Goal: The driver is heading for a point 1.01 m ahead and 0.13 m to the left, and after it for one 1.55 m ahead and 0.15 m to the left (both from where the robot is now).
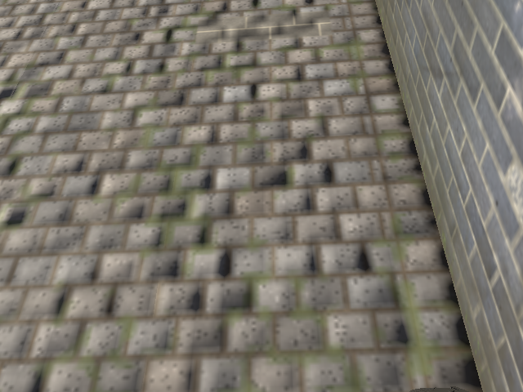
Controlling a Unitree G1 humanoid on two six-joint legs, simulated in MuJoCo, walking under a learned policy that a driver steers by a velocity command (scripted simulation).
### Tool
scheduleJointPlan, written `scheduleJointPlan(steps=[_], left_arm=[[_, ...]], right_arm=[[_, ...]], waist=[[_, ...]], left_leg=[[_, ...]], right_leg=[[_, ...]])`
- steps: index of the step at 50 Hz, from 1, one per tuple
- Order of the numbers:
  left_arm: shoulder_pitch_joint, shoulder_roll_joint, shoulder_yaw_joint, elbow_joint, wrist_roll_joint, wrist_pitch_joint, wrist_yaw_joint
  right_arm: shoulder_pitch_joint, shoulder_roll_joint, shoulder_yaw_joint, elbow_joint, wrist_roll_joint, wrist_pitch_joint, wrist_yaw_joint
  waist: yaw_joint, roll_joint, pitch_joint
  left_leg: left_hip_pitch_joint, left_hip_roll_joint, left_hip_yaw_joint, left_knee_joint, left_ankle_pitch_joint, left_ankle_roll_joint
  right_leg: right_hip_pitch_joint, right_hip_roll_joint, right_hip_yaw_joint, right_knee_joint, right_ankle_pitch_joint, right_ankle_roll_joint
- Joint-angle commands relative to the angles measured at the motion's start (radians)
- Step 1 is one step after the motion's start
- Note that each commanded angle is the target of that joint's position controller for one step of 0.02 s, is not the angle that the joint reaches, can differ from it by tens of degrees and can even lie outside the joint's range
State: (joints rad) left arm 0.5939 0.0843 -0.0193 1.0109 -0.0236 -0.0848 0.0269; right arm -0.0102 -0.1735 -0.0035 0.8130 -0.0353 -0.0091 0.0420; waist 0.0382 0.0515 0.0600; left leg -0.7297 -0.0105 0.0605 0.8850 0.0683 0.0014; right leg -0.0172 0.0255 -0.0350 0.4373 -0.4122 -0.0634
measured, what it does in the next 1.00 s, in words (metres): walks ahead: left foot, then right foot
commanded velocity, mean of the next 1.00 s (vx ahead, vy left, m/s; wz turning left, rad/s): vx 0.49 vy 0.00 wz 0.00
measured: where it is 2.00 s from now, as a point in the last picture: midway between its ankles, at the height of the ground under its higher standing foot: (238, 231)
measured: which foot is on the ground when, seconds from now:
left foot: up 0.00-0.12, down 0.14-0.54, up 0.56-1.00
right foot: down 0.00-0.14, up 0.16-0.50, down 0.52-1.00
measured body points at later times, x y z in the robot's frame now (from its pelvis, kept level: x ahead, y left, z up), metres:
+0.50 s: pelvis +0.32 +0.02 -0.01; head +0.35 +0.00 +0.44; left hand +0.51 +0.23 -0.12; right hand +0.24 -0.24 -0.16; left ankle +0.16 +0.08 -0.73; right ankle +0.49 -0.09 -0.72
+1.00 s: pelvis +0.59 +0.08 +0.00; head +0.61 +0.09 +0.45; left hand +0.52 +0.33 -0.14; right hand +0.78 -0.15 -0.10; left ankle +0.71 +0.19 -0.72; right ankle +0.49 -0.08 -0.73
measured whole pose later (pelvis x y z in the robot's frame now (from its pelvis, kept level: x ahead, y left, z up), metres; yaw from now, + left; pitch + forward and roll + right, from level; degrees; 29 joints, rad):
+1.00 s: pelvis +0.59 +0.08 +0.00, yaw +1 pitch +1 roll -1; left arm 0.49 0.21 0.05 0.99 -0.01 -0.10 0.01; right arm 0.08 -0.21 -0.04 0.83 -0.04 -0.07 0.04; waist 0.06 0.00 0.01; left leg -0.48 0.03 0.05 0.56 -0.12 0.04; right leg -0.01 -0.03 -0.01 0.33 -0.34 0.04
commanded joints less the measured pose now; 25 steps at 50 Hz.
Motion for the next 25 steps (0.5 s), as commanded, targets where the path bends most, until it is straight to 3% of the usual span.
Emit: scheduleJointPlan(steps=[1,2,4,5,6,7,8,9,10,11,13,15,16,17,19,21,23,25], left_arm=[[0.122,0.155,0.031,-0.017,0.015,0.002,0.002],[0.085,0.166,0.029,-0.016,0.024,0.001,-0.008],[0.037,0.198,0.034,-0.024,0.025,-0.004,-0.02],[0.005,0.211,0.037,-0.03,0.013,-0.007,-0.027],[-0.052,0.205,0.038,-0.047,0.002,-0.013,-0.037],[-0.119,0.159,0.034,-0.1,-0.005,-0.022,-0.046],[-0.027,0.094,0.028,-0.112,-0.02,-0.021,-0.045],[-0.122,0.234,0.07,-0.117,0.016,-0.014,-0.028],[-0.179,0.201,0.068,-0.14,0.024,-0.01,-0.015],[-0.207,0.167,0.068,-0.134,0.034,-0.003,-0.011],[-0.191,0.123,0.064,-0.121,0.045,0.024,-0.02],[-0.248,0.132,0.065,-0.137,0.044,0.028,-0.033],[-0.303,0.143,0.064,-0.147,0.048,0.024,-0.036],[-0.379,0.116,0.054,-0.175,0.038,0.027,-0.036],[-0.499,0.116,0.04,-0.193,0.024,0.022,-0.034],[-0.552,0.135,0.034,-0.194,0.018,0.017,-0.03],[-0.552,0.177,0.038,-0.186,0.02,0.014,-0.026],[-0.417,0.233,0.057,-0.146,0.035,0.005,-0.025]], right_arm=[[-0.203,-0.01,0.004,-0.108,0.003,-0.028,0.013],[-0.175,-0.024,0.004,-0.11,0.007,-0.034,0.006],[-0.049,-0.043,-0.006,-0.076,-0.005,-0.039,-0.008],[0.076,-0.061,-0.016,-0.047,-0.011,-0.044,-0.015],[0.245,-0.091,-0.031,-0.007,-0.028,-0.054,-0.021],[0.399,-0.176,-0.054,0.014,-0.045,-0.061,-0.031],[0.378,-0.257,-0.082,0.013,-0.04,-0.045,-0.028],[0.445,-0.195,-0.075,0.06,0.005,-0.04,-0.027],[0.382,-0.144,-0.062,0.068,0.007,-0.049,-0.023],[0.322,-0.103,-0.048,0.062,-0.001,-0.06,-0.022],[0.263,-0.077,-0.035,0.055,-0.007,-0.076,-0.027],[0.274,-0.111,-0.039,0.075,-0.002,-0.089,-0.024],[0.283,-0.118,-0.039,0.082,0.007,-0.095,-0.022],[0.303,-0.125,-0.04,0.09,0.016,-0.098,-0.031],[0.361,-0.153,-0.045,0.117,0.028,-0.1,-0.041],[0.415,-0.181,-0.052,0.141,0.032,-0.1,-0.044],[0.451,-0.195,-0.056,0.16,0.028,-0.096,-0.045],[0.473,-0.215,-0.065,0.177,0.02,-0.106,-0.043]], waist=[[0.025,-0.14,0.107],[0.004,-0.194,0.088],[-0.061,-0.22,-0.025],[-0.127,-0.23,-0.094],[-0.224,-0.212,-0.18],[-0.27,-0.087,-0.306],[-0.167,0.232,-0.339],[-0.2,0.067,-0.22],[-0.15,0.053,-0.073],[-0.095,-0.013,0.02],[-0.024,0.01,0.033],[-0.004,0.016,0.013],[-0.009,0.013,0.017],[-0.014,0.021,0.011],[-0.062,0.043,0.018],[-0.091,0.043,0.021],[-0.091,0.029,0.022],[-0.031,-0.012,0.012]], left_leg=[[-0.008,-0.037,0.045,-0.145,-0.097,0.04],[0.071,-0.054,0.055,-0.199,-0.168,0.067],[0.298,-0.112,0.073,-0.235,-0.307,0.112],[0.474,-0.104,0.047,-0.301,-0.295,0.137],[0.746,-0.029,-0.051,-0.395,-0.253,0.177],[0.994,0.189,-0.309,-0.419,-0.337,0.233],[1.23,0.427,-0.716,-0.433,-0.044,0.383],[1.121,0.367,-0.668,-0.49,-0.006,0.396],[0.983,0.325,-0.528,-0.514,-0.004,0.357],[0.793,0.273,-0.433,-0.559,0.024,0.303],[0.583,0.192,-0.299,-0.615,0.025,0.245],[0.505,0.152,-0.215,-0.648,0.136,0.242],[0.47,0.127,-0.161,-0.658,0.197,0.233],[0.427,0.1,-0.133,-0.669,0.213,0.217],[0.456,0.086,-0.122,-0.671,0.24,0.203],[0.55,0.11,-0.147,-0.655,0.248,0.197],[0.641,0.145,-0.172,-0.622,0.258,0.198],[0.698,0.149,-0.175,-0.494,0.438,0.193]], right_leg=[[0.093,-0.242,0.117,-0.132,0.899,-0.069],[0.084,-0.225,0.107,-0.082,1.043,-0.072],[0.095,-0.232,0.089,0.094,1.349,-0.085],[0.042,-0.237,0.095,0.231,1.357,-0.102],[-0.125,-0.22,0.087,0.421,1.192,-0.102],[-0.348,-0.132,0.051,0.745,0.654,-0.09],[-0.738,-0.003,0.025,1.026,-0.133,-0.064],[-0.827,-0.018,0.105,1.018,-0.09,-0.075],[-0.862,-0.049,0.108,0.982,-0.071,-0.061],[-0.802,-0.076,0.105,0.91,-0.051,-0.044],[-0.671,-0.089,0.091,0.813,0.017,-0.008],[-0.608,-0.08,0.045,0.7,0.126,0.009],[-0.566,-0.08,0.018,0.592,0.181,0.017],[-0.482,-0.069,-0.001,0.452,0.218,0.03],[-0.418,-0.037,-0.029,0.272,0.365,0.048],[-0.414,-0.027,-0.024,0.17,0.444,0.047],[-0.398,-0.028,-0.01,0.126,0.416,0.027],[-0.289,0.012,-0.024,0.088,0.351,-0.007]])
Keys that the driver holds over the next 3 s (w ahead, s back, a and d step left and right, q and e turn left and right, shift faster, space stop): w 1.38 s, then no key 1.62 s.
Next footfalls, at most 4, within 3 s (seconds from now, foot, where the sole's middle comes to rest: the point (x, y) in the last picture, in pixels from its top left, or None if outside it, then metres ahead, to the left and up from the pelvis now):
0.14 left None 0.20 0.08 -0.77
0.52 right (339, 370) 0.53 -0.08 -0.77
1.02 left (240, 292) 0.75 0.19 -0.77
1.60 right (270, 212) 1.03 0.11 -0.77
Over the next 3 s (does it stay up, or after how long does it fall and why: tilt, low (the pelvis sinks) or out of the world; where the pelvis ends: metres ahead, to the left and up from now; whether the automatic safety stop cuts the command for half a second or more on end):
stays up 0.97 0.22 0.01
